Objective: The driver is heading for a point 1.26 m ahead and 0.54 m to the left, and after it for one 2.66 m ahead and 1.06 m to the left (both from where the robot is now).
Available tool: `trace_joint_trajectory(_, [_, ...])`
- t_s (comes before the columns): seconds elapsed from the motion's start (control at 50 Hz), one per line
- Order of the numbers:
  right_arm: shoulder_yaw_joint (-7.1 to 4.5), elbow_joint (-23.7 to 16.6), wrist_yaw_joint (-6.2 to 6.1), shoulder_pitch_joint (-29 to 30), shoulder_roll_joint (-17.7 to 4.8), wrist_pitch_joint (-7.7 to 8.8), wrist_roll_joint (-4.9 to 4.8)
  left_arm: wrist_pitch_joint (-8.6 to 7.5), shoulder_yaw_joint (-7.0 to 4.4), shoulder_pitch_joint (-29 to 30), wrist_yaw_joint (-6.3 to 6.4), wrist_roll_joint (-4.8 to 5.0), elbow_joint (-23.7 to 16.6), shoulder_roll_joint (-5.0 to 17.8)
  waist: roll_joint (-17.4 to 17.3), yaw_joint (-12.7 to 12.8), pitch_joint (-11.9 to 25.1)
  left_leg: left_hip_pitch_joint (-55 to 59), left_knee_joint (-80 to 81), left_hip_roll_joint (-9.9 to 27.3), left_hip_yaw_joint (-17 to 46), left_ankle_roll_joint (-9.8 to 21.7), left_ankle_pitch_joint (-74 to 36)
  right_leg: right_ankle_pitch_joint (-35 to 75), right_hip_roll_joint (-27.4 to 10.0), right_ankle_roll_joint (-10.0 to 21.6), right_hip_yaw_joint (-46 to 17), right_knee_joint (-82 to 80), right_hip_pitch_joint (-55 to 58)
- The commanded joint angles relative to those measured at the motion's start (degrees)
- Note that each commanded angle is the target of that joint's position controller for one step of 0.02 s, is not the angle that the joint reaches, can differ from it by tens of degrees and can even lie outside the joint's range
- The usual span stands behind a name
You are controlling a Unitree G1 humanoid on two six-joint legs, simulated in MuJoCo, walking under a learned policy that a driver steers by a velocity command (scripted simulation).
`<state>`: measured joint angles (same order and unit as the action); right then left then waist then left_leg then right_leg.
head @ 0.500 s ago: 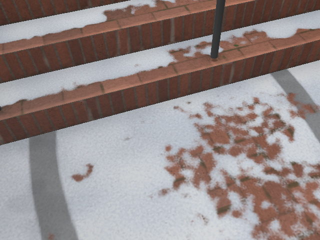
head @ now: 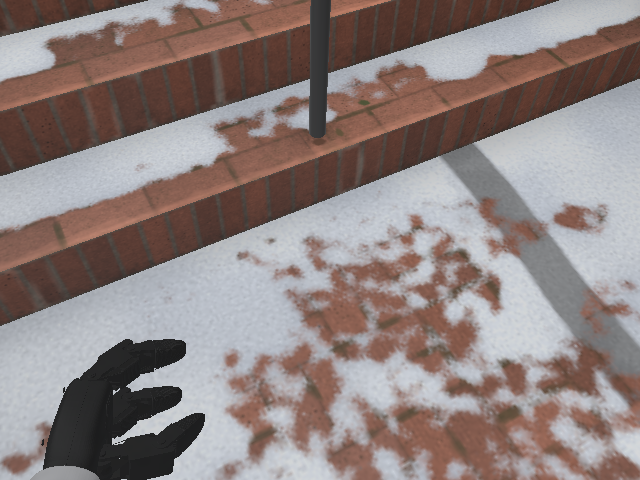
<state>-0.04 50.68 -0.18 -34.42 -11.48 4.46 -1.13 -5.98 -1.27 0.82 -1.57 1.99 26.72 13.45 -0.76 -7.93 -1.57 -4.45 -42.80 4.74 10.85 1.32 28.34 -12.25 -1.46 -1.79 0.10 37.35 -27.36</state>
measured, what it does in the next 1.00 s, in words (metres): walks ahead, turning left: left foot, then right foot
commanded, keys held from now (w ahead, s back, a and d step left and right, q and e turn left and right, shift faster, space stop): w+q+shift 0.86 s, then w+shift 0.14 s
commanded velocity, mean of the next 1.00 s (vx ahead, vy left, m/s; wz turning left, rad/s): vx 0.98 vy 0.00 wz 0.87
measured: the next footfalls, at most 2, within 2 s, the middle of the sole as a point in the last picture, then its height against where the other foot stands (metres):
left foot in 0.40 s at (223, 470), level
right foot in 0.84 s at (193, 298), level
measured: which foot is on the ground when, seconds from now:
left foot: up 0.00-0.38, down 0.40-0.84, up 0.86-1.00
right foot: down 0.00-0.40, up 0.42-0.82, down 0.84-1.00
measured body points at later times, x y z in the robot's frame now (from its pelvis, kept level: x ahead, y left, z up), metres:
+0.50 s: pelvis +0.38 +0.08 -0.02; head +0.40 +0.10 +0.43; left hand +0.41 +0.37 -0.12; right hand +0.61 -0.14 -0.10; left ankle +0.45 +0.13 -0.71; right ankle +0.28 -0.16 -0.57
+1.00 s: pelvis +0.75 +0.24 +0.02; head +0.75 +0.27 +0.46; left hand +0.56 +0.46 -0.10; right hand +1.07 +0.24 -0.05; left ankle +0.65 +0.27 -0.57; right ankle +0.87 +0.16 -0.71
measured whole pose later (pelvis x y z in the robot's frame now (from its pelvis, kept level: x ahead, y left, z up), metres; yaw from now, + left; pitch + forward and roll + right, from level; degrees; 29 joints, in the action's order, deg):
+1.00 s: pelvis +0.75 +0.24 +0.02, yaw +54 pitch -2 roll -4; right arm -1.3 35.3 -0.3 -9.4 -17.9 1.9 -1.3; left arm -6.2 -3.8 -18.9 0.6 -1.8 42.0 17.3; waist -2.4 3.7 -3.8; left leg -35.3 -88.2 -0.7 3.6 2.2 20.6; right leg -14.2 2.8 -0.5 2.0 27.7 -12.0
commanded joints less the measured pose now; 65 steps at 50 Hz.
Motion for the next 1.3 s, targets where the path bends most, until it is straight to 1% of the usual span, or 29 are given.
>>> trace_joint_trajectory(0.02, [-1.49,-11.7,-1.08,10.23,-7.07,2.7,-4.43,0.19,-4.76,-28.42,0.64,-2.17,4.12,11.35,18.32,16.46,16.6,-48.09,-39.88,-1.39,-1.06,1.3,-4.11,-35.16,-23.5,11.42,-45.7,-23.69,50.73])
trace_joint_trajectory(0.06, [-1.46,-12.48,-0.8,16.41,-5.67,1.12,-2.64,0.64,-3.82,-23.95,0.6,-2.26,7.0,7.44,7.99,13.79,4.32,-50.01,-41.46,3.23,-5.45,2.0,-11.17,-19.26,-20.21,10.89,-27.28,-23.26,37.77])
trace_joint_trajectory(0.14, [-1.39,-13.87,0.84,18.16,-1.43,-2.54,-2.54,-0.33,-2.65,-15.02,0.61,-2.41,11.0,1.57,8.43,6.79,-4.38,-44.22,-36.87,6.63,-4.22,1.6,-14.2,2.42,-14.97,7.7,-5.15,-27.66,21.08])
trace_joint_trajectory(0.32, [-2.92,-19.8,4.3,29.97,-8.97,-2.53,-1.17,-0.15,-5.45,-16.67,2.22,-2.53,14.54,15.31,1.55,5.89,-6.39,-28.71,-5.78,-2.21,-19.62,5.6,-30.17,46.67,-12.09,5.47,15.03,-26.89,27.02])
trace_joint_trajectory(0.38, [-7.4,-16.27,3.49,8.49,-18.07,-4.1,-1.97,1.79,-6.71,-13.66,2.18,-1.41,12.54,20.14,7.58,-6.47,6.96,-1.52,-3.78,-8.52,-20.78,10.28,-18.55,75.88,-13.7,5.79,13.38,5.51,26.43])
trace_joint_trajectory(0.4, [-9.32,-12.84,2.39,-1.8,-21.54,-4.83,-2.01,1.09,-5.57,-12.89,2.13,-1.14,12.25,16.46,1.48,-10.2,9.4,16.54,1.29,-7.74,-14.44,12.62,-20.92,48.37,-7.94,3.55,12.64,28.21,12.68])
trace_joint_trajectory(0.42, [-9.01,-13.03,2.04,2.68,-24.55,-4.79,-1.5,-1.27,-1.88,-15.52,1.59,-3.38,9.84,3.72,-21.85,-0.71,5.39,22.66,3.33,-2.29,3.32,17.12,-27.94,-20.28,5.38,1.1,7.86,56.05,-8.47])
trace_joint_trajectory(0.44, [-7.41,-18.04,2.22,8.2,-22.55,-2.73,0.63,-4.03,-0.58,-21.17,1.04,-1.18,5.42,4.36,-22.21,4.88,21.08,30.35,20.56,9.47,38.64,27.61,4.46,-21.56,6.57,2.79,-7.69,62.46,-21.48])
trace_joint_trajectory(0.46, [-7.05,-18.6,2.49,7.37,-17.56,-1.33,0.31,-5.19,-1.79,-11.62,0.99,0.06,4.9,11.9,-8.28,0.52,16.02,24.4,29.53,9.41,41.64,22.92,14.3,-13.2,3.1,5.2,-9.99,55.76,-21.45])
trace_joint_trajectory(0.5, [-6.47,-17.74,3.0,12.64,-16.31,1.1,0.67,-4.55,-1.36,-8.51,1.92,-0.84,4.6,9.94,7.27,7.02,4.26,5.07,30.56,7.46,35.5,19.0,7.21,-6.48,-0.85,4.94,-9.88,43.5,-16.13])
trace_joint_trajectory(0.62, [-4.78,-16.22,-0.06,17.44,-12.62,1.21,-0.69,-1.37,-1.2,-1.78,2.52,-4.19,2.91,7.22,3.97,8.64,-5.23,-18.63,31.37,-4.7,11.06,16.4,-22.2,5.3,-1.39,-1.51,-5.17,15.76,-4.22])
trace_joint_trajectory(0.72, [-5.16,-12.54,-0.56,13.97,-13.0,-0.57,-0.54,-1.35,-1.2,4.45,1.75,-1.54,-0.11,4.77,-4.17,4.18,-0.11,-18.57,25.66,-6.59,10.6,10.61,-18.37,17.93,4.45,-4.02,-3.43,-2.36,10.26])
trace_joint_trajectory(0.78, [-4.8,-14.03,-0.95,17.66,-10.88,-0.68,-1.36,-1.75,-3.28,-0.09,1.56,-0.69,0.98,9.88,-6.89,8.91,2.02,-6.89,14.23,-4.15,15.72,8.27,-35.84,8.26,4.38,-1.25,-4.8,-5.06,10.52])
trace_joint_trajectory(0.82, [-4.92,-15.88,-0.94,23.7,-12.36,-1.02,0.67,-2.35,-5.03,-18.91,1.87,-1.28,5.01,11.8,-6.48,19.75,12.97,-9.7,-10.4,-6.09,11.49,4.2,-52.46,10.94,2.07,2.28,-3.98,-8.88,32.5])
trace_joint_trajectory(0.84, [-2.36,-17.19,-0.44,23.19,-4.64,-0.9,3.34,-1.99,-5.1,-32.91,2.09,-1.1,9.09,12.84,-0.67,21.83,21.74,-26.41,-31.17,-9.4,7.66,3.26,-14.21,2.81,-7.14,3.51,-11.87,-0.54,55.66])
trace_joint_trajectory(0.86, [-0.44,-19.14,-0.26,9.68,0.06,-0.15,-1.61,-2.78,-5.63,-28.54,1.32,-4.94,7.53,19.17,28.16,10.87,23.7,-41.69,-44.01,-14.79,5.56,1.6,6.92,-8.87,-24.89,14.48,-53.96,-17.87,58.85])
trace_joint_trajectory(0.88, [-1.45,-16.66,-1.02,10.11,-7.96,-0.8,-3.61,-2.68,-5.59,-21.02,1.5,-4.53,6.15,14.38,20.18,11.55,15.14,-48.42,-48.4,-6.22,1.67,0.85,-3.27,-31.01,-24.75,15.86,-58.18,-21.83,51.1])
trace_joint_trajectory(0.94, [-1.64,-18.55,-0.77,23.51,-9.43,-1.78,1.48,-1.36,-3.33,-19.36,2.35,-4.04,9.68,7.4,0.24,12.34,-0.6,-43.89,-50.38,-1.79,-3.32,0.67,-9.11,-12.43,-16.38,13.15,-32.5,-23.63,27.74])
trace_joint_trajectory(1.0, [-0.06,-21.9,0.64,24.33,-5.22,-2.05,-0.84,-0.69,-1.39,-19.28,1.79,-3.27,13.38,4.57,3.96,8.14,-3.56,-41.66,-46.08,-0.52,-1.67,0.45,-7.38,2.58,-12.19,12.5,-18.0,-24.1,17.86])
trace_joint_trajectory(1.02, [-1.25,-22.68,-0.67,22.96,-9.35,-2.73,-0.8,1.83,-1.0,-13.01,1.26,-1.12,9.78,3.3,10.47,5.64,-5.35,-32.89,-28.92,-3.43,-9.38,-1.21,3.97,13.21,-6.03,12.98,-4.5,-23.7,11.22])
trace_joint_trajectory(1.06, [-0.86,-23.96,-1.53,29.21,-7.87,-2.31,0.19,2.8,-1.64,-18.28,1.07,-1.87,9.96,6.0,9.13,9.5,-4.01,-8.14,-8.4,-6.4,-15.85,-2.86,-5.09,8.11,-1.43,14.59,-1.37,-26.84,-2.59])
trace_joint_trajectory(1.1, [-3.02,-19.58,-1.74,16.84,-8.72,-3.12,0.0,1.64,-1.84,-14.02,-0.6,-3.64,7.11,10.19,9.57,1.5,-0.43,0.13,1.5,-3.9,-12.01,0.0,-18.17,18.41,-6.9,16.04,-7.43,-19.39,3.45])
trace_joint_trajectory(1.14, [-5.19,-14.64,-2.65,6.6,-11.54,-3.95,0.58,2.0,0.72,-14.78,-2.27,-3.04,4.94,6.0,-1.93,-4.53,7.24,14.08,11.51,-3.5,-13.91,2.3,-25.04,20.4,-3.72,12.4,-5.0,5.92,2.32])
trace_joint_trajectory(1.16, [-5.63,-14.59,-2.37,7.47,-15.24,-3.27,1.7,2.18,2.29,-20.89,-2.64,-3.5,3.08,1.57,-16.69,0.69,11.54,23.09,5.59,10.8,1.74,6.77,-54.87,-19.15,1.43,7.82,-6.37,24.41,-8.12])
trace_joint_trajectory(1.18, [-4.92,-14.38,-1.96,1.79,-14.61,-3.05,4.8,1.94,1.96,-11.61,-1.99,-3.86,-0.5,3.62,-15.15,-4.11,11.61,18.44,10.86,18.7,12.4,9.8,-79.06,-26.42,5.94,3.79,-5.96,53.52,-11.43])
trace_joint_trajectory(1.2, [-5.4,-15.57,-2.18,6.05,-19.15,-2.96,7.23,2.34,-0.24,-27.25,-1.65,0.41,3.54,8.65,-12.57,2.88,21.39,20.88,12.52,31.68,23.01,21.46,-84.14,-28.11,9.77,-1.51,-12.81,82.45,-19.78])
trace_joint_trajectory(1.24, [-4.9,-12.94,-4.18,8.43,-16.8,-3.65,4.63,5.44,1.78,-18.28,-0.03,0.05,-0.91,5.17,-9.79,4.15,8.96,18.18,23.48,30.84,18.93,20.15,-57.09,-29.16,5.86,-5.42,-6.36,107.19,-41.66])
trace_joint_trajectory(1.26, [-4.48,-9.9,-3.07,9.19,-14.73,-2.12,1.47,4.82,4.84,-12.41,1.58,0.75,-2.0,-1.85,-14.32,4.61,7.36,19.98,25.14,23.96,10.6,10.46,-2.51,-33.28,-3.23,-0.26,-9.05,94.82,-52.59])
trace_joint_trajectory(1.3, [-1.28,-4.18,-5.42,7.97,-6.96,-1.93,3.84,6.3,6.27,1.65,0.66,-0.73,-9.92,-5.51,-6.67,5.61,-5.07,8.93,32.54,25.37,4.63,6.09,-15.9,-33.77,-1.45,1.39,-7.23,111.68,-55.97])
